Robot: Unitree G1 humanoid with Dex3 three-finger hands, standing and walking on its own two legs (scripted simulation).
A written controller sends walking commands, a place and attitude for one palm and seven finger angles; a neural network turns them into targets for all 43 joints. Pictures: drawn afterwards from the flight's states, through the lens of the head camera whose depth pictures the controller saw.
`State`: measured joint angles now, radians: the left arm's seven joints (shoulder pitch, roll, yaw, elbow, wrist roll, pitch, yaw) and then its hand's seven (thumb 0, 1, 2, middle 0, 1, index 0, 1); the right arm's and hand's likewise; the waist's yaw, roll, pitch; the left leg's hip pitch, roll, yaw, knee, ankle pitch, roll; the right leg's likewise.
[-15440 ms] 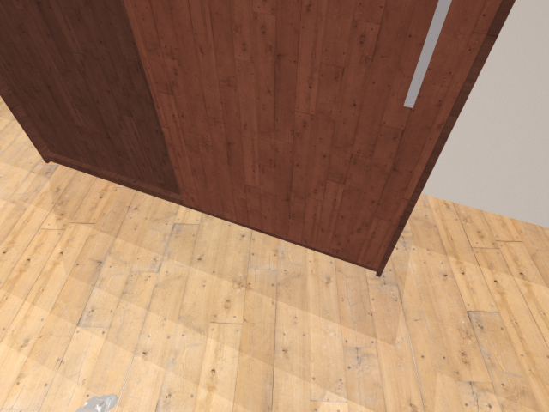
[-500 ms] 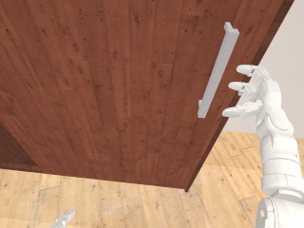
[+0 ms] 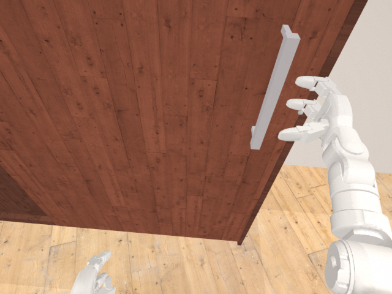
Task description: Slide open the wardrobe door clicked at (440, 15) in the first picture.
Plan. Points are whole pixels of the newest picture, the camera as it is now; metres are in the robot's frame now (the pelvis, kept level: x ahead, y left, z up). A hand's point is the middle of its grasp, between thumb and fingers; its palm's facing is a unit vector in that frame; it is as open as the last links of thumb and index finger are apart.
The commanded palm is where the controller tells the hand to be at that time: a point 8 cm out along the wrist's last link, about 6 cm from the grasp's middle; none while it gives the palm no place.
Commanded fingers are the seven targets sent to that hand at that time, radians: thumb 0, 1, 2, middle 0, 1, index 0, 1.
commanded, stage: move the hooked fingers beside the handle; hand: right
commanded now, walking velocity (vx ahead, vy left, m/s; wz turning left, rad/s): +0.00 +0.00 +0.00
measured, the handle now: (268, 95) +0.48 -0.11 +0.18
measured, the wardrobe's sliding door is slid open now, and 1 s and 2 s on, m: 0.00 0.00 0.00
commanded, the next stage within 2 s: feel for the door with the fingertips in 0.36 s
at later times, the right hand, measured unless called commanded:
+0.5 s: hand (302, 113) +0.42 -0.16 +0.19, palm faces +0.02 +1.00 +0.00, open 14.0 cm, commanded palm +0.39 -0.21 +0.19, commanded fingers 0.00 0.50 -0.30 0.30 1.20 0.30 1.20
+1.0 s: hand (282, 111) +0.43 -0.13 +0.19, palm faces +0.03 +1.00 +0.00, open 14.0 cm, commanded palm +0.40 -0.18 +0.19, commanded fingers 0.00 0.50 -0.30 0.30 1.20 0.30 1.20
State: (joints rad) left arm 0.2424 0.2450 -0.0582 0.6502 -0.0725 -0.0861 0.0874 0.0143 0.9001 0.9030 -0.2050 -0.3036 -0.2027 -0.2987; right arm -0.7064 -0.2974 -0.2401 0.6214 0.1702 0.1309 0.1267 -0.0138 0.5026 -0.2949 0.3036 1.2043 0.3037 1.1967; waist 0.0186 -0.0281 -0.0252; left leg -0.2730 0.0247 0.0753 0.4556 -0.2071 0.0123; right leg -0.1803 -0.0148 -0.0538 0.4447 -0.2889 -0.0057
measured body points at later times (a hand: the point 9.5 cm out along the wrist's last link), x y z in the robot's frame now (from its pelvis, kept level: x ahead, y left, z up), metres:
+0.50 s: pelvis +0.00 +0.00 +0.00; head +0.00 +0.01 +0.45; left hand +0.14 +0.25 -0.10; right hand +0.42 -0.22 +0.19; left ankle +0.02 +0.11 -0.74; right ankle -0.04 -0.11 -0.74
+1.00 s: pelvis +0.00 +0.00 +0.00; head -0.01 +0.02 +0.45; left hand +0.13 +0.24 -0.10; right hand +0.42 -0.18 +0.19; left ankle +0.02 +0.11 -0.74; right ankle -0.04 -0.11 -0.74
